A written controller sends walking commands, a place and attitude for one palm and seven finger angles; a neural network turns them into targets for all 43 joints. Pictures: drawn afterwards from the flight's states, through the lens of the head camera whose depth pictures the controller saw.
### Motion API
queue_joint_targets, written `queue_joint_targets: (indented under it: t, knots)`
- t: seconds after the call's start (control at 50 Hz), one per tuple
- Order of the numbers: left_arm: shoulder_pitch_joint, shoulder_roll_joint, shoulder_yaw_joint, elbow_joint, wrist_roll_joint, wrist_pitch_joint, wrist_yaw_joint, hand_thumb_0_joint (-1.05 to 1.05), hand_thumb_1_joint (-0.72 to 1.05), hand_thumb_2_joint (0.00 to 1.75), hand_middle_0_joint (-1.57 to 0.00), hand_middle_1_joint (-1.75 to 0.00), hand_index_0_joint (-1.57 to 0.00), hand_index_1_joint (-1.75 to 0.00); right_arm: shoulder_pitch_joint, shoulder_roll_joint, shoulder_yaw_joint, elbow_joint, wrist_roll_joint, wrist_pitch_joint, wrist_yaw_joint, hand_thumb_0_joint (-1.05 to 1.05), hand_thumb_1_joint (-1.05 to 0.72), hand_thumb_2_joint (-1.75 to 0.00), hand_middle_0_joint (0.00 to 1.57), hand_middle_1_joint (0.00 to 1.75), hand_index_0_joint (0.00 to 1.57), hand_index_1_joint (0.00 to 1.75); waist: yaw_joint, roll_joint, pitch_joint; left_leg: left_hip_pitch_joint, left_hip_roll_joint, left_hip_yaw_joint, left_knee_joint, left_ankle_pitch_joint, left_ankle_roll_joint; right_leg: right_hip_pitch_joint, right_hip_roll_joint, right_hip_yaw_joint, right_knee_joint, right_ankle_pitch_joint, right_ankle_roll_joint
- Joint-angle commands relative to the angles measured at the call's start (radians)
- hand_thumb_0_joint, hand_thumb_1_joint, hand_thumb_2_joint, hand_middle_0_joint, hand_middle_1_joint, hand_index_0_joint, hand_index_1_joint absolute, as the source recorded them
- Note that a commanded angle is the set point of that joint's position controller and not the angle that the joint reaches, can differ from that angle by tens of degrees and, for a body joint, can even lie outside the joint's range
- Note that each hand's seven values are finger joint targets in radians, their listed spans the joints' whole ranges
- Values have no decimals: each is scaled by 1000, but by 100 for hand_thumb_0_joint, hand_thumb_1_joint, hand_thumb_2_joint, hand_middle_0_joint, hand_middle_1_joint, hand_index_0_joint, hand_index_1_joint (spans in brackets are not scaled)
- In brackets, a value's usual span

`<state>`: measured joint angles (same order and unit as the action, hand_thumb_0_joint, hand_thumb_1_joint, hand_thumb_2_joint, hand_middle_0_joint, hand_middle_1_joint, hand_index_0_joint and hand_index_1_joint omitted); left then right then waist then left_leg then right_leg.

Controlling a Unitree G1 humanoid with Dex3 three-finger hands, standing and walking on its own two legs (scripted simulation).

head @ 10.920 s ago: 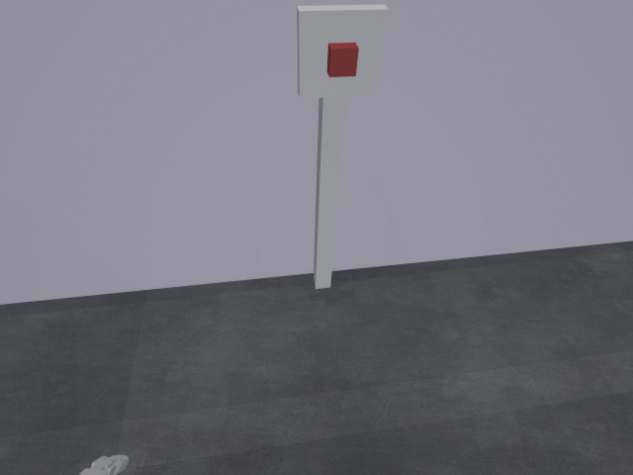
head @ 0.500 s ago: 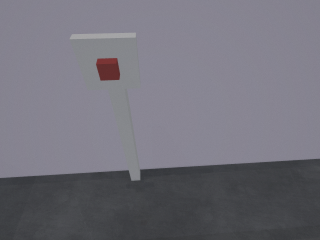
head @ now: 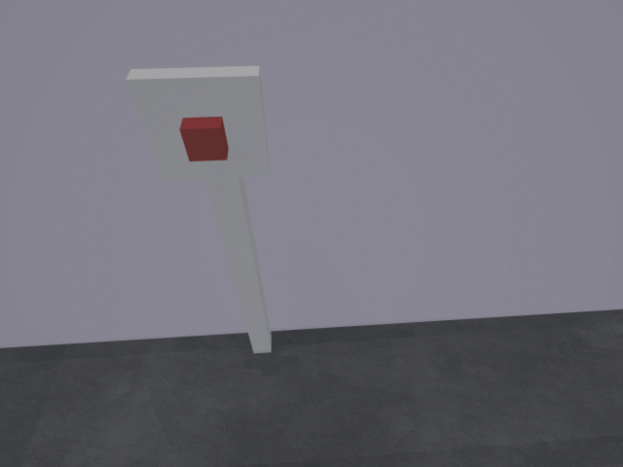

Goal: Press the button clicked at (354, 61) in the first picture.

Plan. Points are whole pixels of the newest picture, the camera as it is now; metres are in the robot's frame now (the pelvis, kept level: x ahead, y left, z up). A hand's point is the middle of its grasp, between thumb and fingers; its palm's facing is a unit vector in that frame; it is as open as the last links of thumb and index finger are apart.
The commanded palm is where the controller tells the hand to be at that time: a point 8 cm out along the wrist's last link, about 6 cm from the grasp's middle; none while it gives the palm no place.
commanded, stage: shuffle to correct the standing spot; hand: left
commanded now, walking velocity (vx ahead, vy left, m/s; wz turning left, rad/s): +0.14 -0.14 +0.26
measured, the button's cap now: (205, 138) +0.54 +0.20 +0.13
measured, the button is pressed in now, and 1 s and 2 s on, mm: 0 0 0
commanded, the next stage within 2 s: come to a stop and stand still in 0.48 s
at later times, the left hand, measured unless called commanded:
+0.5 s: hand out of the picture +0.01 +0.14 -0.19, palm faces +0.10 -0.99 -0.12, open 7.4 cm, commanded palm none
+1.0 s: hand (254, 459) +0.17 +0.10 -0.16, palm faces +0.13 -0.96 -0.24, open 7.3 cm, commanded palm none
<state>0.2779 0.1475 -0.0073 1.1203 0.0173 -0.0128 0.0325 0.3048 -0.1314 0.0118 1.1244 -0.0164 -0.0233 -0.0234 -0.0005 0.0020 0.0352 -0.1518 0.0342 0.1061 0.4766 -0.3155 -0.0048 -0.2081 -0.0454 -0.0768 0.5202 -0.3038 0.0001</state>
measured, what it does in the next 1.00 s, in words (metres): walks ahead: left foot, then right foot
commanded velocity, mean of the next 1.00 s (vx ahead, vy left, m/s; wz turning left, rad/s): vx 0.01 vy -0.01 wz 0.07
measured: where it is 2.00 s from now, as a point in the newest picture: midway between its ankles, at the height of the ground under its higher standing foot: outside the picture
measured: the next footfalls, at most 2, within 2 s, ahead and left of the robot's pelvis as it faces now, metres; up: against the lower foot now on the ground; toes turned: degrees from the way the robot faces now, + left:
left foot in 0.38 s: +0.07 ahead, +0.09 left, +0.00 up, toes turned +12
right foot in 0.76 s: +0.22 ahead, -0.20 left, +0.00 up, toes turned +0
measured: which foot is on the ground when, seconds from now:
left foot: down 0.00-0.22, up 0.24-0.36, down 0.38-0.76, up 0.78-1.00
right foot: down 0.00-0.38, up 0.40-0.74, down 0.76-1.00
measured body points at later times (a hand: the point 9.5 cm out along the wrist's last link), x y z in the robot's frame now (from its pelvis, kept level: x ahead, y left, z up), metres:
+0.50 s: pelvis +0.07 -0.02 -0.01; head +0.09 +0.02 +0.44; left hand +0.00 +0.19 -0.18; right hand +0.11 -0.25 -0.15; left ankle +0.03 +0.08 -0.74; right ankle +0.02 -0.13 -0.66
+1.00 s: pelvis +0.10 -0.09 -0.01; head +0.14 -0.10 +0.44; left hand +0.16 +0.15 -0.15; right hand +0.17 -0.33 -0.16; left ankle +0.05 +0.02 -0.66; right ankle +0.18 -0.20 -0.74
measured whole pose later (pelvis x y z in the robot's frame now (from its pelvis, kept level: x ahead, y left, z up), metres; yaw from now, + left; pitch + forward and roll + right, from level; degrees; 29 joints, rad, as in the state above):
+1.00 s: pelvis +0.10 -0.09 -0.01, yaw +6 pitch +0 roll +2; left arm 0.15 0.16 0.03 0.95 0.03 -0.01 0.03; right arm 0.20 -0.21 -0.06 1.01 -0.02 0.05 0.00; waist 0.01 0.00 0.09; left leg -0.46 0.00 0.04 1.10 -0.47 -0.05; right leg -0.37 -0.08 -0.09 0.57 -0.20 -0.01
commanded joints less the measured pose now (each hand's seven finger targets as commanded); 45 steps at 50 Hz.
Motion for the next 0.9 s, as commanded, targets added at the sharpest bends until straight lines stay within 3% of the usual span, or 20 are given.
queue_joint_targets:
  t: [0.0, 0.08, 0.14, 0.18, 0.24, 0.28, 0.32, 0.36, 0.38, 0.4, 0.44, 0.56, 0.64, 0.68, 0.7, 0.74, 0.78, 0.8, 0.82, 0.88]
  knots:
    - [75, 83, 24, -21, 4, -3, -2, 0, 90, 90, -20, -30, -20, -30, 72, -104, -21, -16, -6, -1, -5, 0, -90, -90, 20, 30, 20, 30, -1, 27, 59, -83, 100, -123, -112, 20, 62, -26, -39, 23, -33, 0, -37]
    - [94, 81, 34, -33, 11, -4, -12, 0, 90, 90, -20, -30, -20, -30, 70, -116, -37, -29, -9, 1, -6, 0, -90, -90, 20, 30, 20, 30, 3, 51, 88, -118, 117, -156, -90, 7, 87, -51, -35, 3, -3, -21, -42]
    - [145, 103, 46, -22, 12, -11, -13, 0, 90, 90, -20, -30, -20, -30, 63, -88, -36, -45, -10, -4, -10, 0, -90, -90, 20, 30, 20, 30, 14, -53, 69, -173, 59, -77, 57, 79, 69, 20, -85, 60, -44, 73, -67]
    - [222, 142, 61, -2, 12, -16, -8, 0, 90, 90, -20, -30, -20, -30, 31, -53, -32, -67, -8, -4, -8, 0, -90, -90, 20, 30, 20, 30, 39, -210, 53, -305, -11, 9, 245, -51, 42, 132, -190, 176, -122, 232, -119]
    - [275, 138, 65, 9, 25, -26, 3, 0, 90, 90, -20, -30, -20, -30, -75, -44, -35, -118, -4, -8, -1, 0, -90, -90, 20, 30, 20, 30, 70, -170, 64, -456, 4, -23, 452, -291, 48, 211, -285, 234, -144, 547, -230]
    - [230, 131, 61, -4, 25, -25, 10, 0, 90, 90, -20, -30, -20, -30, -60, -33, -35, -117, -1, -11, 6, 0, -90, -90, 20, 30, 20, 30, 34, -109, 35, -379, 21, -23, 333, -237, 54, 184, -257, 157, -86, 572, -215]
    - [123, 118, 53, -29, 8, -17, 6, 0, 90, 90, -20, -30, -20, -30, 126, -29, -36, -51, -8, -16, 3, 0, -90, -90, 20, 30, 20, 30, -72, -38, -33, -14, -12, 14, 15, 62, 56, -2, -145, 10, 101, 465, -126]
    - [89, 45, 32, -86, -5, -10, -4, 0, 90, 90, -20, -30, -20, -30, 348, -200, -66, 17, -16, -22, -27, 0, -90, -90, 20, 30, 20, 30, -124, 353, -99, 264, 402, -550, -145, 637, 211, -395, 42, -38, 582, -298, -15]
    - [83, 93, 49, -97, 3, 3, 0, 0, 90, 90, -20, -30, -20, -30, 310, -212, -66, -1, -14, -3, -30, 0, -90, -90, 20, 30, 20, 30, -111, 206, -105, 232, 465, -547, -131, 663, 280, -412, 8, 72, 687, -300, -39]
    - [29, 93, 56, -97, 18, 6, 0, 0, 90, 90, -20, -30, -20, -30, 229, -184, -61, -20, -15, -4, -27, 0, -90, -90, 20, 30, 20, 30, -87, 130, 3, 75, 418, -435, -141, 598, 258, -410, -19, 82, 700, -247, -37]
    - [50, 57, 55, -85, 19, 19, -16, 0, 90, 90, -20, -30, -20, -30, 122, -145, -48, -56, -16, -16, -31, 0, -90, -90, 20, 30, 20, 30, -30, 158, 110, -51, 358, -337, -162, 573, 219, -418, -38, 84, 718, -129, -14]
    - [58, 31, 55, -106, 13, 48, -39, 0, 90, 90, -20, -30, -20, -30, 86, -176, -60, -83, -18, -23, -35, 0, -90, -90, 20, 30, 20, 30, -3, 156, 43, -24, 255, -113, -149, 630, 150, -372, -21, 32, 566, 10, 18]
    - [-1, 28, 53, -142, -1, 24, -31, 0, 90, 90, -20, -30, -20, -30, 49, -184, -69, -97, -26, -7, -23, 0, -90, -90, 20, 30, 20, 30, -12, 232, 12, -20, 220, -81, -78, 606, 123, -217, 1, -21, 240, -2, 15]
    - [70, 50, 60, -119, -2, -1, -25, 0, 90, 90, -20, -30, -20, -30, 37, -189, -74, -99, -19, 3, -14, 0, -90, -90, 20, 30, 20, 30, 23, 188, -37, -56, 178, -72, 10, 442, 79, -40, 12, -32, 37, 142, 20]
    - [137, 100, 69, -98, 1, -16, -20, 0, 90, 90, -20, -30, -20, -30, 48, -170, -75, -98, -12, 5, -5, 0, -90, -90, 20, 30, 20, 30, 52, 79, -73, -92, 126, -56, 90, 259, 41, 70, -14, -6, -47, 262, 31]
    - [159, 259, 93, -115, 7, -30, -5, 0, 90, 90, -20, -30, -20, -30, 123, -62, -61, -131, 8, 17, -5, 0, -90, -90, 20, 30, 20, 30, 36, -328, -181, -247, -25, -59, 418, -349, -8, 162, -369, 365, -85, 808, -107]
    - [75, 232, 78, -148, 11, -16, -2, 0, 90, 90, -20, -30, -20, -30, 78, -43, -63, -131, 8, 36, -7, 0, -90, -90, 20, 30, 20, 30, 22, -190, -77, -239, 2, -117, 517, -334, 0, 1, -367, 313, -120, 710, -171]
    - [44, 227, 83, -154, 12, -20, 1, 0, 90, 90, -20, -30, -20, -30, 76, -57, -63, -124, 4, 46, -6, 0, -90, -90, 20, 30, 20, 30, 17, -340, -85, -294, -1, -107, 604, -302, -14, 17, -339, 352, -118, 728, -165]
    - [23, 203, 79, -157, 7, -20, 5, 0, 90, 90, -20, -30, -20, -30, 60, -90, -69, -118, 3, 50, -3, 0, -90, -90, 20, 30, 20, 30, 21, -366, -77, -328, 5, -118, 660, -258, -25, 33, -328, 324, -116, 747, -163]
    - [3, 206, 89, -180, 6, -6, 14, 0, 90, 90, -20, -30, -20, -30, -7, -108, -76, -128, 4, 62, 13, 0, -90, -90, 20, 30, 20, 30, 32, -189, -96, -338, -9, -109, 701, -165, -44, 13, -313, 245, -129, 642, -166]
